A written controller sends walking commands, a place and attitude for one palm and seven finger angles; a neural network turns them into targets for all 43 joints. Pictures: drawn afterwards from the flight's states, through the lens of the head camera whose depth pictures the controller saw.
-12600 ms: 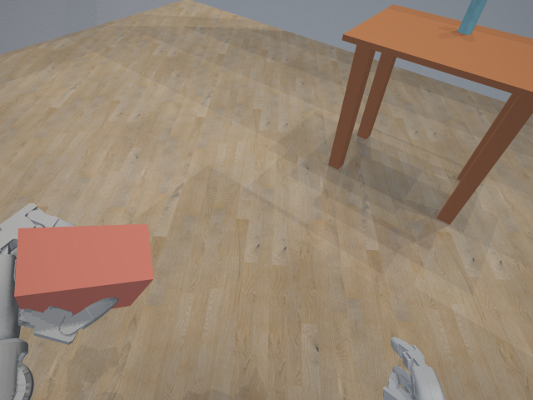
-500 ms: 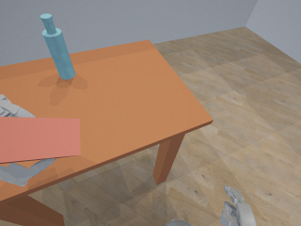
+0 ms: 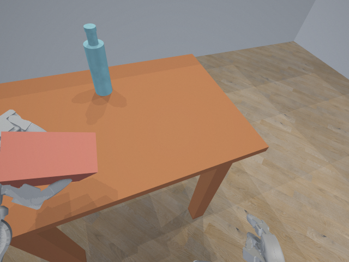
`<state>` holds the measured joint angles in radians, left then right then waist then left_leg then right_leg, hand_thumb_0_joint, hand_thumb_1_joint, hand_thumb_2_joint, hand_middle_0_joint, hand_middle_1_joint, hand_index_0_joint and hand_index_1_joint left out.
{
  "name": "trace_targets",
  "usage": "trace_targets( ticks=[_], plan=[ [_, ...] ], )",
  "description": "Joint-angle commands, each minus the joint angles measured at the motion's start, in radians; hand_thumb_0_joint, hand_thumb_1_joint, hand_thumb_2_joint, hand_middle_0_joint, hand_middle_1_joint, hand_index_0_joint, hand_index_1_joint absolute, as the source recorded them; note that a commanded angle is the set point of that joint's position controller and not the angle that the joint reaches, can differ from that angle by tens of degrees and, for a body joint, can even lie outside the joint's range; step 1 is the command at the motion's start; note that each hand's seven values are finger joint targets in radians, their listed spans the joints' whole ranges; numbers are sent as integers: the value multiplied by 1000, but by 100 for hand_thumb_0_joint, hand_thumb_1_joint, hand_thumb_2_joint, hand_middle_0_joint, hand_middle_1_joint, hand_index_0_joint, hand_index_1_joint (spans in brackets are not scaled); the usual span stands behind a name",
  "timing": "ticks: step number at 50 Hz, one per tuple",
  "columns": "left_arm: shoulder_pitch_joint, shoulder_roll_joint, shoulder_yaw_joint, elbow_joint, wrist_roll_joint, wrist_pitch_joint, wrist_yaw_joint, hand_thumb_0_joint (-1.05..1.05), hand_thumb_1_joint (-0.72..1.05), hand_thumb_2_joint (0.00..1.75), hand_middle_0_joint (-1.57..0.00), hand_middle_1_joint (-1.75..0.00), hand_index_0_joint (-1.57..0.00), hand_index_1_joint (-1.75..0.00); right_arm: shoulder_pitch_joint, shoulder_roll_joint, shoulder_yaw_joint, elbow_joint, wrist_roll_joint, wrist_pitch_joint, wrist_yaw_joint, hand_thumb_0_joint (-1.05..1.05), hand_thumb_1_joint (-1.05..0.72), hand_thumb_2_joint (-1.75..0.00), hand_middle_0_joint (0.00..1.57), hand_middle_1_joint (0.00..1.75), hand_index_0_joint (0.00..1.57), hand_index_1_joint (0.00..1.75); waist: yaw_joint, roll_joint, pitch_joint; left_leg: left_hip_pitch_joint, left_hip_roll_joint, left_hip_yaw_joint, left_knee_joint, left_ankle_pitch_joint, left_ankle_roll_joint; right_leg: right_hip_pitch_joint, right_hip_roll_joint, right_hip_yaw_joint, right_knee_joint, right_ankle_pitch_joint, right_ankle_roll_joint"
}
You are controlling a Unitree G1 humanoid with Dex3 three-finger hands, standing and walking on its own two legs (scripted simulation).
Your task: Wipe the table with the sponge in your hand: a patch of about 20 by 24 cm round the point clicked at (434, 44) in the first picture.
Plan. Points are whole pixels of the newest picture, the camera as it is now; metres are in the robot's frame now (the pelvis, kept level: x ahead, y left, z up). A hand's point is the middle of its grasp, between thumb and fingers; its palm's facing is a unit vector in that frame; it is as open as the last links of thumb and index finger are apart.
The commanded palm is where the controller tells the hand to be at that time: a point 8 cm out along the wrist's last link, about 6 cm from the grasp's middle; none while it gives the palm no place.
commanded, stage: shuffle to correct the standing spot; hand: left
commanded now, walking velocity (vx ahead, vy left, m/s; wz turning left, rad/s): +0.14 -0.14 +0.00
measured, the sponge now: (61, 161) +0.24 +0.21 +0.16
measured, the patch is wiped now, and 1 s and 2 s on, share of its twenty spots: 0.00 0.00 0.00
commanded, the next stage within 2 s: come to a stop and stand still in 0.22 s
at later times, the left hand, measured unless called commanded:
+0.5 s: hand (73, 144) +0.26 +0.19 +0.18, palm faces +0.34 -0.85 -0.39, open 10.0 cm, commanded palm +0.20 +0.24 +0.18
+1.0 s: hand (45, 178) +0.21 +0.22 +0.17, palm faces +0.27 -0.90 -0.34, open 10.0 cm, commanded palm +0.15 +0.29 +0.18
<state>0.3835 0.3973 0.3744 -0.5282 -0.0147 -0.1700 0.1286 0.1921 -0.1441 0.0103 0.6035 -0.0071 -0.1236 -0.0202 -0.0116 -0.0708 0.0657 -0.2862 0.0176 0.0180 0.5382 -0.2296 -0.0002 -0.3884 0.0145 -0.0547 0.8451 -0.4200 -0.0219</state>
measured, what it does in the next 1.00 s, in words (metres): steps on the spot: right foot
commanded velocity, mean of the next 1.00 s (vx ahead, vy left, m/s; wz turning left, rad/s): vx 0.02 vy -0.02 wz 0.00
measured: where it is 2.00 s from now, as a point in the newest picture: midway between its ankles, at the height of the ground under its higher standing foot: outside the picture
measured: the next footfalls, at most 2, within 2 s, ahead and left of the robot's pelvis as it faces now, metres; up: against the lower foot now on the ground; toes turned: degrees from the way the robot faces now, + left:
right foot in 0.08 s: +0.06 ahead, -0.07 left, +0.00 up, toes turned +4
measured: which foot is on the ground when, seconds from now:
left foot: down 0.00-1.00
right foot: up 0.00-0.06, down 0.08-1.00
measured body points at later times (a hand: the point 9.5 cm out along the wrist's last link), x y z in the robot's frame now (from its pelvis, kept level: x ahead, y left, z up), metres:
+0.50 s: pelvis +0.04 -0.04 +0.00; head +0.06 -0.03 +0.45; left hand +0.24 +0.24 +0.20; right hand +0.21 -0.27 -0.07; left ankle +0.03 +0.11 -0.73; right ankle +0.03 -0.08 -0.73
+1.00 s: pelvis -0.02 +0.01 +0.00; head +0.00 +0.02 +0.45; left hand +0.19 +0.27 +0.19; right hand +0.16 -0.22 -0.06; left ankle +0.03 +0.10 -0.73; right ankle +0.03 -0.08 -0.73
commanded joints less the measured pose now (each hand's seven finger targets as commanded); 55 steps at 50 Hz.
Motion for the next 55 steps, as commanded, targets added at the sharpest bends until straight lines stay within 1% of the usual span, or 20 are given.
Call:
trace_targets(
  ticks=[1,5,8,10,13,15,17,21,24,31,35,36,37,38,40,43,49,50,52,55],
  plan=[
    [108,138,125,-244,-29,-78,7,0,10,130,-120,-160,-120,-160,-46,-171,-55,-166,16,-38,4,0,-90,-90,20,30,20,30,11,298,-213,60,186,-147,-152,161,102,137,26,-46,-298,75,6],
    [52,160,143,-107,-31,-47,5,0,10,130,-120,-160,-120,-160,-43,-168,-47,-158,22,-9,-14,0,-90,-90,20,30,20,30,-9,123,-194,-85,118,-60,-30,-44,41,312,-35,48,-486,236,-27],
    [15,100,78,-75,-55,-9,-1,0,10,130,-120,-160,-120,-160,-24,-174,-69,-163,33,-5,-15,0,-90,-90,20,30,20,30,-10,-135,-158,-87,-1,23,184,-149,5,191,-224,335,-551,99,-151],
    [-18,117,78,-96,-57,-3,11,0,10,130,-120,-160,-120,-160,-65,-163,-47,-154,34,-3,-18,0,-90,-90,20,30,20,30,-11,-40,-123,-8,11,14,120,-94,10,115,-219,299,-536,169,-155],
    [-105,124,48,-177,-46,-21,9,0,10,130,-120,-160,-120,-160,-86,-171,-36,-153,17,-10,-30,0,-90,-90,20,30,20,30,-2,97,-124,86,84,-86,-99,101,40,123,-82,92,-368,250,-54],
    [-123,168,74,-226,-35,-28,13,0,10,130,-120,-160,-120,-160,-120,-177,-40,-165,23,-13,-33,0,-90,-90,20,30,20,30,13,196,-129,124,176,-198,-153,271,76,121,-20,46,-307,291,-10],
    [-118,173,81,-269,-27,-35,14,0,10,130,-120,-160,-120,-160,-113,-164,-33,-171,9,-8,-30,0,-90,-90,20,30,20,30,17,283,-121,46,178,-192,-131,333,80,205,-33,37,-363,301,-7],
    [54,164,124,-258,-52,-45,26,0,10,130,-120,-160,-120,-160,-80,-168,-52,-169,17,-17,-12,0,-90,-90,20,30,20,30,6,173,-232,28,48,-34,32,321,11,381,-122,134,-428,679,-51],
    [152,159,156,-214,-68,-42,33,0,10,130,-120,-160,-120,-160,-75,-163,-53,-178,22,3,-9,0,-90,-90,20,30,20,30,5,117,-268,17,16,-14,49,242,0,410,-170,155,-424,825,-45],
    [141,111,100,-120,-68,-15,31,0,10,130,-120,-160,-120,-160,-105,-171,-45,-170,23,30,-31,0,-90,-90,20,30,20,30,9,-16,-201,68,40,-25,-20,203,20,302,-157,133,-467,720,29],
    [28,136,85,-160,-58,-7,37,0,10,130,-120,-160,-120,-160,-133,-178,-51,-162,23,17,-45,0,-90,-90,20,30,20,30,18,24,-195,127,39,-24,-45,166,28,246,-152,162,-493,626,40],
    [-904,847,611,-277,84,-109,28,0,10,130,-120,-160,-120,-160,109,-185,-98,-138,5,-53,-51,0,-90,-90,20,30,20,30,34,-182,30,5,-40,155,47,118,0,91,-92,151,-641,907,229],
    [-380,321,258,226,18,-92,-23,0,10,130,-120,-160,-120,-160,6,-131,-66,-123,3,-54,-35,0,-90,-90,20,30,20,30,65,-132,-207,1,-85,56,24,78,26,324,-160,189,-467,1024,118],
    [-199,222,181,115,-10,-110,-11,0,10,130,-120,-160,-120,-160,-36,-157,-71,-191,21,-65,-26,0,-90,-90,20,30,20,30,97,-78,-127,-45,-34,31,30,46,22,375,-200,271,-485,1105,131],
    [-124,50,-1,36,-36,-124,-16,0,10,130,-120,-160,-120,-160,-63,-163,-57,-159,38,-72,-7,0,-90,-90,20,30,20,30,65,218,-284,106,-3,19,-137,168,56,433,-184,185,-376,875,74],
    [-113,66,-30,-191,-33,-139,-6,0,10,130,-120,-160,-120,-160,-75,-192,-65,-181,22,-78,26,0,-90,-90,20,30,20,30,68,210,-307,151,82,-73,-93,350,71,343,-118,150,-363,524,80],
    [12,194,143,-114,-53,-116,6,0,10,130,-120,-160,-120,-160,-88,-176,-47,-199,18,-64,-4,0,-90,-90,20,30,20,30,41,-56,-94,34,10,-86,-85,-94,34,98,-159,207,-601,-76,-30],
    [10,242,193,-113,-55,-116,11,0,10,130,-120,-160,-120,-160,-98,-181,-47,-192,20,-55,-13,0,-90,-90,20,30,20,30,38,-16,-78,67,18,-90,-100,-101,34,46,-152,195,-603,-117,-36],
    [-40,183,142,-95,-57,-120,5,0,10,130,-120,-160,-120,-160,-85,-176,-37,-203,21,-52,-24,0,-90,-90,20,30,20,30,30,78,-42,12,52,-135,-182,-207,47,47,-108,161,-556,-142,-20],
    [-133,172,123,-105,-33,-134,-5,0,10,130,-120,-160,-120,-160,-82,-183,-32,-192,25,-77,-23,0,-90,-90,20,30,20,30,37,240,-55,-128,140,-213,-358,-376,76,224,-32,75,-349,38,6]
  ],
)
